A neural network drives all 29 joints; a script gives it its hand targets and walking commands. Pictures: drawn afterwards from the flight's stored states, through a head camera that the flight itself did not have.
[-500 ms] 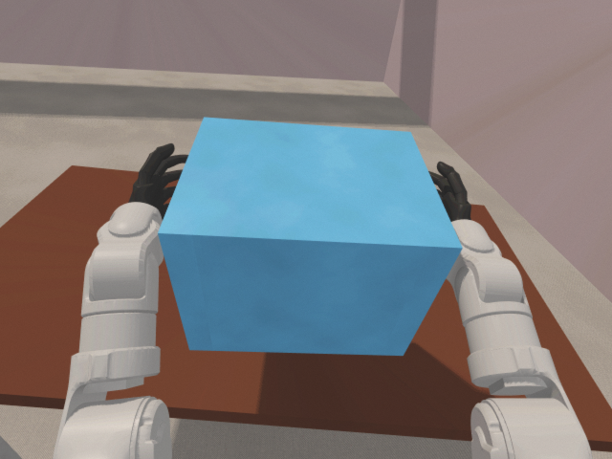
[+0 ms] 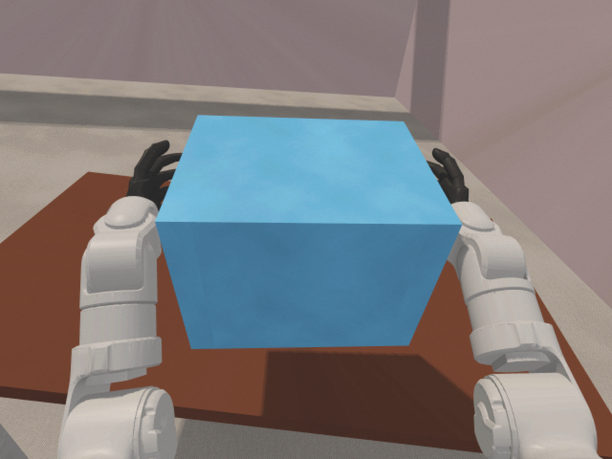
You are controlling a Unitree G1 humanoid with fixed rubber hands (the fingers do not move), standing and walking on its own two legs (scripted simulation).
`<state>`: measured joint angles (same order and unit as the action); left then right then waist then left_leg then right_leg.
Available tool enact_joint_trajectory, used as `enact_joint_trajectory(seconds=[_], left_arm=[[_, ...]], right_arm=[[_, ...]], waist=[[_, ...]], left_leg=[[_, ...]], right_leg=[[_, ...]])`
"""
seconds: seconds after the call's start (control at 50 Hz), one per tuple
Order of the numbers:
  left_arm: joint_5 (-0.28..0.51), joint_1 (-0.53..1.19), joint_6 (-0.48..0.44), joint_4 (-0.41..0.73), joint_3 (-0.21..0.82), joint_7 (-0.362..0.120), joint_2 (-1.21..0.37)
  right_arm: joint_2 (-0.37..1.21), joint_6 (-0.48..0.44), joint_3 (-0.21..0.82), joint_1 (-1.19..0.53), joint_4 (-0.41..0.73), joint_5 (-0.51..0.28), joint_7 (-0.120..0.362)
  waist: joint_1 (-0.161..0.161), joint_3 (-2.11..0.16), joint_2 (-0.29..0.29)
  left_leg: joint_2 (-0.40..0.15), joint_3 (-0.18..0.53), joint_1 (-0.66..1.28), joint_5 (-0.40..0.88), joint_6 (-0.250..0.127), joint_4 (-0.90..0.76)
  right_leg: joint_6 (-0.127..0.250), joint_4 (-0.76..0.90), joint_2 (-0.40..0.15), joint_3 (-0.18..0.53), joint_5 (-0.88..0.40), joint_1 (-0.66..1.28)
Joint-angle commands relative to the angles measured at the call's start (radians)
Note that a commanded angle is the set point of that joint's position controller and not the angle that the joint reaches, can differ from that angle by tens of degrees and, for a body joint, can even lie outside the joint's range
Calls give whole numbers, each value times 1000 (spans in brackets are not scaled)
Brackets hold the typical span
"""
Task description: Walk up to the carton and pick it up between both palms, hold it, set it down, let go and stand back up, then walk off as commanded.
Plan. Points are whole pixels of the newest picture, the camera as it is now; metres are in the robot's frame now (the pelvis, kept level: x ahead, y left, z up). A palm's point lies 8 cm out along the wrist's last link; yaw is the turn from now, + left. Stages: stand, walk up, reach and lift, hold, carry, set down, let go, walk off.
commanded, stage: hold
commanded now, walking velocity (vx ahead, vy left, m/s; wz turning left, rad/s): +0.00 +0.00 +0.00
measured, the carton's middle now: (302, 229) +0.37 +0.01 +0.19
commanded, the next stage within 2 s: none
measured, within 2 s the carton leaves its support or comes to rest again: neither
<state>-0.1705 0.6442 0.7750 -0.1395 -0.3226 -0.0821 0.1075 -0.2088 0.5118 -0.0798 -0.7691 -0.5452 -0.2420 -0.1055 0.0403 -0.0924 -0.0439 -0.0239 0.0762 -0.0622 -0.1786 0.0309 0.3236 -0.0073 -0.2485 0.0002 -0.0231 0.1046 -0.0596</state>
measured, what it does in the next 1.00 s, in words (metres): stands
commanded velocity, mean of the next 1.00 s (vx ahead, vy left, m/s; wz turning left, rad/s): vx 0.00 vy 0.00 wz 0.00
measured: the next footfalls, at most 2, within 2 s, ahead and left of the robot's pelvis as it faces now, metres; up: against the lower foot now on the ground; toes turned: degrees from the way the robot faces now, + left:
none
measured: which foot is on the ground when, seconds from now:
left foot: down 0.00-1.00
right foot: down 0.00-1.00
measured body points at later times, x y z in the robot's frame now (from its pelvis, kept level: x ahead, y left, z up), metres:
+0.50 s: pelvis +0.01 +0.01 +0.00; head -0.06 +0.03 +0.44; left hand +0.37 +0.20 +0.23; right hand +0.38 -0.18 +0.24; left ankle +0.01 +0.14 -0.75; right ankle +0.03 -0.13 -0.75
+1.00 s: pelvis +0.00 +0.01 +0.00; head -0.06 +0.03 +0.44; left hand +0.37 +0.20 +0.23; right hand +0.38 -0.18 +0.23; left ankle +0.01 +0.14 -0.75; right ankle +0.03 -0.13 -0.75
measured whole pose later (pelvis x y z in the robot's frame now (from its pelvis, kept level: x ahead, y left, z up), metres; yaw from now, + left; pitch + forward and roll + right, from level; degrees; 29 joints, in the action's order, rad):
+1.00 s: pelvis +0.00 +0.01 +0.00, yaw +0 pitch -5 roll -1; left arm -0.19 0.64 0.78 -0.11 -0.31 -0.08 0.09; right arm -0.22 0.54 -0.09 -0.75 -0.50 -0.27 -0.12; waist 0.07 -0.08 -0.03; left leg -0.02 0.08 -0.07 -0.19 0.02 0.34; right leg -0.01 -0.25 0.00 -0.01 0.11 -0.06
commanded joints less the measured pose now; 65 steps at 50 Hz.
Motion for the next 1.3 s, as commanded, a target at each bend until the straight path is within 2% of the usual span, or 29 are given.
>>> enact_joint_trajectory(seconds=[0.0,0.06,0.16,0.28,0.34,0.54,0.68,0.76,0.8,0.94,1.06,1.14,1.22,1.28], left_arm=[[153,643,-56,89,466,-144,-514],[167,650,-67,116,483,-140,-525],[150,622,-65,106,459,-134,-521],[146,593,-55,145,454,-116,-525],[144,586,-50,166,455,-108,-520],[130,578,-23,165,451,-128,-504],[148,596,-31,180,483,-131,-522],[148,601,-36,197,486,-126,-521],[145,599,-37,181,478,-126,-518],[132,606,-40,137,439,-119,-514],[145,630,-51,114,444,-109,-523],[138,628,-51,77,422,-114,-507],[135,636,-50,52,420,-126,-509],[149,640,-56,83,441,-130,-515]], right_arm=[[538,-36,296,-693,298,-98,131],[545,-40,303,-694,315,-108,127],[541,-41,321,-710,344,-127,127],[545,-40,358,-722,404,-164,133],[535,-36,360,-707,414,-170,136],[510,-10,333,-665,368,-154,132],[517,-15,324,-673,388,-151,128],[517,-17,328,-668,389,-152,129],[514,-19,323,-676,390,-150,130],[525,-25,328,-713,368,-147,144],[541,-32,329,-737,354,-140,146],[549,-29,323,-737,326,-133,141],[541,-27,304,-734,296,-122,137],[549,-29,312,-722,312,-129,129]], waist=[[57,-279,86],[61,-320,100],[39,-322,86],[6,-348,58],[4,-346,50],[24,-272,63],[44,-302,94],[42,-323,107],[43,-321,101],[12,-315,64],[9,-328,49],[11,-303,32],[26,-288,49],[38,-321,61]], left_leg=[[81,-70,-141,71,5,-82],[82,-64,-128,121,15,-68],[84,-58,-120,168,13,-59],[83,-57,-82,257,11,-42],[79,-56,-68,272,14,-38],[76,-63,-91,217,18,-51],[79,-60,-85,233,26,-42],[81,-60,-77,256,30,-35],[81,-61,-79,243,27,-38],[76,-64,-111,171,7,-63],[78,-64,-112,151,1,-61],[79,-66,-124,120,-10,-67],[78,-67,-136,96,-8,-72],[80,-63,-120,143,-1,-59]], right_leg=[[7,0,43,18,-95,231],[7,-10,47,14,-135,251],[7,-12,55,8,-140,263],[4,-16,71,1,-165,261],[6,-16,75,1,-173,248],[13,-10,66,13,-165,234],[13,-12,65,15,-179,235],[12,-18,66,12,-190,244],[11,-14,66,10,-176,239],[11,-13,66,6,-113,233],[10,-11,66,4,-96,216],[5,-3,59,10,-88,214],[7,-2,54,15,-79,216],[4,-9,53,16,-134,240]])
